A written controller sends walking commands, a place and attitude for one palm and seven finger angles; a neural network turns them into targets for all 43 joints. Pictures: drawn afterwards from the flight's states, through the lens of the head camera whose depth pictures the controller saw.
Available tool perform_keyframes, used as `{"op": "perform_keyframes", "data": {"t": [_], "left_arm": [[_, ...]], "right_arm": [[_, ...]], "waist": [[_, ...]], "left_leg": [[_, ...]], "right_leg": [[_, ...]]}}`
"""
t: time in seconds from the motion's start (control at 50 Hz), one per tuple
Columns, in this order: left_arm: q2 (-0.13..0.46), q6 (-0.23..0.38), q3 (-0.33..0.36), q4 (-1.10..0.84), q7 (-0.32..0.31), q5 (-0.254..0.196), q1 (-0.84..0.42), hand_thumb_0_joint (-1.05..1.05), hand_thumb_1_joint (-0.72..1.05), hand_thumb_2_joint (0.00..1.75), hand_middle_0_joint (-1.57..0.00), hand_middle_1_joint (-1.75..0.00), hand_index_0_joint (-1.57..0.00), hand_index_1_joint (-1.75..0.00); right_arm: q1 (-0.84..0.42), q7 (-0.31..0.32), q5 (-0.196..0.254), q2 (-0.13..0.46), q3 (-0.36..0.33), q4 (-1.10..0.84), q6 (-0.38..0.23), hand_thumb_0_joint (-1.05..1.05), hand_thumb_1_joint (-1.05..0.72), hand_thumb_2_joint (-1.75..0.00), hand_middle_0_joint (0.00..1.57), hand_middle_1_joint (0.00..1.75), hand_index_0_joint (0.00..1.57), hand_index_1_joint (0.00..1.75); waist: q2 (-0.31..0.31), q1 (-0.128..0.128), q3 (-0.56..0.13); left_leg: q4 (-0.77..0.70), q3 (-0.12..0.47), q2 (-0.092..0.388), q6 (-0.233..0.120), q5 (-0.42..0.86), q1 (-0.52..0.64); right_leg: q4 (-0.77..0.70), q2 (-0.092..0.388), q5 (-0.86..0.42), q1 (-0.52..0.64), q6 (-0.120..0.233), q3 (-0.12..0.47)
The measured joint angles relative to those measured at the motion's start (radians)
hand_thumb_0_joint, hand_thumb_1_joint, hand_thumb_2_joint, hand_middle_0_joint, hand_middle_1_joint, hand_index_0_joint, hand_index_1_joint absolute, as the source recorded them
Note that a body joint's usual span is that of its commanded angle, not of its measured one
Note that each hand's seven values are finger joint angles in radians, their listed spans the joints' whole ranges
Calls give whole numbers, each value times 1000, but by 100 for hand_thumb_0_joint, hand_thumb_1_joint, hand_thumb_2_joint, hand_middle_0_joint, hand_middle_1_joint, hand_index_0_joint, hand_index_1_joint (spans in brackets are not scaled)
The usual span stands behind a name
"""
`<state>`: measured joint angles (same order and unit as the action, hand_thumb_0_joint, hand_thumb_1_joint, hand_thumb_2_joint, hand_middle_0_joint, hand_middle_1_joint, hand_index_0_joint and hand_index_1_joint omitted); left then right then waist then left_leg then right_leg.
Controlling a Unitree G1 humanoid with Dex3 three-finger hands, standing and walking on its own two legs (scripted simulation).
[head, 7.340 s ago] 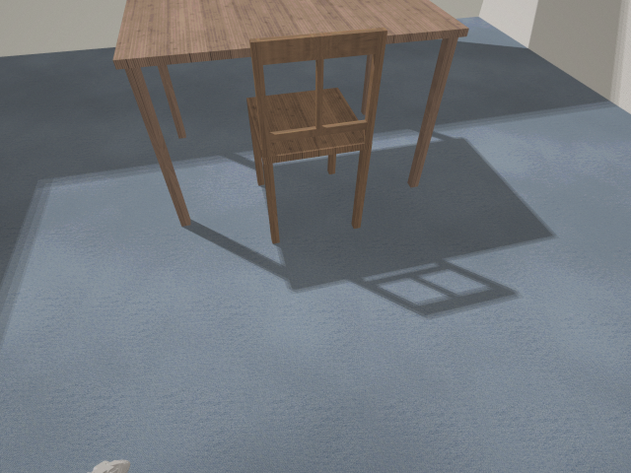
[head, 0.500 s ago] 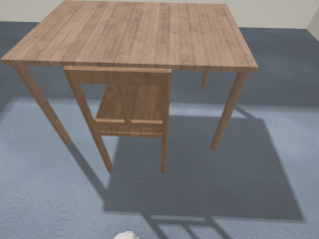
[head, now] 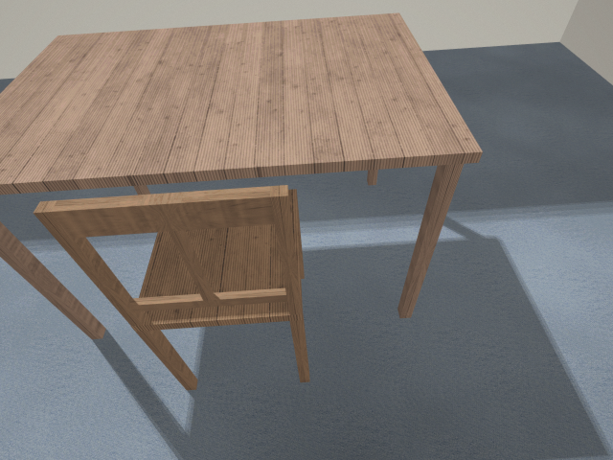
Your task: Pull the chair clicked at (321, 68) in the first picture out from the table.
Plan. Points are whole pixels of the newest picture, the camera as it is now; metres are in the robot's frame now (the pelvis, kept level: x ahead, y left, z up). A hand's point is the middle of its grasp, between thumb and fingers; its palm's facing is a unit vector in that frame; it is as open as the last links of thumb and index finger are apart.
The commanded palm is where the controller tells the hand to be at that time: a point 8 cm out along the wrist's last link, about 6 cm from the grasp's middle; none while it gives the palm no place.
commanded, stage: come to a stop and stand still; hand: left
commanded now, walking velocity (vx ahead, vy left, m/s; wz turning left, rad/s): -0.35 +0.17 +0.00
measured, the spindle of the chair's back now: (193, 265) +0.47 +0.25 -0.10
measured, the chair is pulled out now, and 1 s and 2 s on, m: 0.00 0.00 0.00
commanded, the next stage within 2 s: look again from close up in 1.72 s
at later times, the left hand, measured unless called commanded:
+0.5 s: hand out of the picture +0.06 +0.23 -0.17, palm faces +0.06 -0.98 -0.20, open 7.3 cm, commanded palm none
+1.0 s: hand out of the picture +0.00 +0.16 -0.16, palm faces +0.00 -0.98 -0.19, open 7.3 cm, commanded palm none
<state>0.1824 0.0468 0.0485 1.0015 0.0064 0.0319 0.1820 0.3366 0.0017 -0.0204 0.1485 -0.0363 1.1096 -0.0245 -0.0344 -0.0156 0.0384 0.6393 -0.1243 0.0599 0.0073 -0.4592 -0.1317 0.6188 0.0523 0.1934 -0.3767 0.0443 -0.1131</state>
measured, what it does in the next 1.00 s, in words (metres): steps on the spot: left foot, then right foot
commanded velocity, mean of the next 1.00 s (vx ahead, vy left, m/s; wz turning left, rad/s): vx -0.05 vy -0.02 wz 0.00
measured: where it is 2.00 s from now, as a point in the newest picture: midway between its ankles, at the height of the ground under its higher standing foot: outside the picture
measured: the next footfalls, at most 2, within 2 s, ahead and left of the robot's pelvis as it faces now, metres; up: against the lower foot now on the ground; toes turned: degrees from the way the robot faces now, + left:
left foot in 0.40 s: +0.07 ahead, +0.13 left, +0.00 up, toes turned +1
right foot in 0.80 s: -0.01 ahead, -0.10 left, +0.00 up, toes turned -3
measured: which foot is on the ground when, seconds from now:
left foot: up 0.00-0.38, down 0.40-1.00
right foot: down 0.00-0.40, up 0.42-0.78, down 0.80-1.00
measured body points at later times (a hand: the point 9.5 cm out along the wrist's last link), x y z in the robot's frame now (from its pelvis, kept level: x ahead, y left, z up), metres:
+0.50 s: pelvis +0.02 +0.04 +0.01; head +0.04 +0.07 +0.46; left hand +0.06 +0.29 -0.15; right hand +0.09 -0.19 -0.13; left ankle +0.04 +0.14 -0.72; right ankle +0.03 -0.09 -0.70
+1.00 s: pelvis +0.00 -0.01 +0.02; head -0.01 -0.02 +0.47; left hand +0.00 +0.21 -0.14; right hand -0.04 -0.22 -0.15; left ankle +0.04 +0.14 -0.72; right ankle -0.05 -0.10 -0.72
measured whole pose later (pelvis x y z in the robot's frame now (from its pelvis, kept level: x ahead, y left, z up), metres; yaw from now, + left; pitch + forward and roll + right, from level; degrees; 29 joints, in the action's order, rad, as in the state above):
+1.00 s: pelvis +0.00 -0.01 +0.02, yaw +0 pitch -2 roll +0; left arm 0.12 -0.01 -0.01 1.14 -0.03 0.01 0.29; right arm 0.31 0.02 -0.01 0.15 -0.01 1.16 0.03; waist -0.03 -0.03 0.01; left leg 0.42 -0.03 0.07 0.05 -0.16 -0.22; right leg 0.42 -0.02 0.30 -0.09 0.04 -0.06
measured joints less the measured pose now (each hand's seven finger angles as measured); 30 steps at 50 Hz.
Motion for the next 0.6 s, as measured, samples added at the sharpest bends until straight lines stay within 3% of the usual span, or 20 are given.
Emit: {"op": "perform_keyframes", "data": {"t": [0.04, 0.08, 0.26, 0.34, 0.4, 0.48, 0.54, 0.6], "left_arm": [[-18, 8, -13, 7, -6, -7, -2, 0, 92, 90, -20, -29, -20, -30], [-35, -1, -26, 20, -16, -9, -3, 0, 92, 90, -20, -30, -20, -30], [-31, -56, -15, 15, -40, -2, -31, -1, 93, 90, -21, -30, -21, -30], [-13, -72, -7, 10, -40, 1, -21, 0, 92, 90, -21, -30, -21, -30], [3, -84, -3, 13, -38, -4, 1, 0, 91, 90, -21, -30, -21, -30], [32, -105, 0, 31, -36, -11, 13, 0, 91, 90, -20, -30, -20, -30], [37, -101, -1, 48, -27, -11, 33, 0, 91, 90, -20, -30, -20, -30], [34, -100, -5, 66, -20, -10, 63, 0, 91, 90, -20, -30, -20, -30]], "right_arm": [[-14, 6, 6, 9, 2, 9, 16, 1, -92, -90, 20, 30, 20, 30], [-35, 14, 12, 14, 3, 9, 26, 1, -92, -90, 20, 30, 20, 30], [-140, 17, 13, 28, -12, -55, 73, 1, -92, -90, 20, 30, 19, 30], [-180, 14, 14, 37, -18, -86, 73, 1, -92, -90, 20, 30, 19, 30], [-183, 11, 12, 38, -14, -108, 54, 1, -92, -90, 20, 30, 19, 30], [-168, 18, 0, 6, 7, -106, 39, 1, -92, -90, 20, 30, 19, 30], [-160, 30, -1, -6, 18, -89, 40, 0, -92, -90, 20, 30, 20, 30], [-160, 32, 1, -4, 20, -76, 39, 0, -93, -90, 20, 30, 20, 30]], "waist": [[-22, -2, 9], [-24, -2, 14], [10, 28, 47], [29, 37, 54], [37, 33, 40], [83, 35, 29], [83, 40, 7], [79, 40, -10]], "left_leg": [[183, 55, -7, -6, -64, -77], [266, 76, -18, 3, -65, -135], [227, 89, -47, 40, -11, -254], [125, 87, -45, 38, 41, -224], [-70, 83, -30, 22, 189, -139], [-94, 73, -49, -31, 197, -125], [-161, 74, -48, -37, 233, -106], [-214, 64, -47, -39, 264, -93]], "right_leg": [[2, -18, 46, 22, 14, -13], [-45, -27, 46, 56, 14, -15], [-134, -6, 9, 104, 3, -9], [-120, 3, 8, 96, -15, -2], [-66, -1, 30, 70, -37, 0], [95, -20, 227, 31, -52, 75], [211, -43, 239, 20, -59, 111], [228, -40, 232, 45, -71, 117]]}}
